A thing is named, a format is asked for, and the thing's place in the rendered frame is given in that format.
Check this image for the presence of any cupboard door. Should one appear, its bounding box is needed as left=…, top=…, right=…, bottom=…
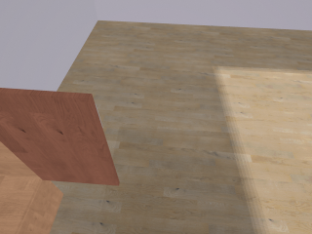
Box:
left=0, top=88, right=120, bottom=186

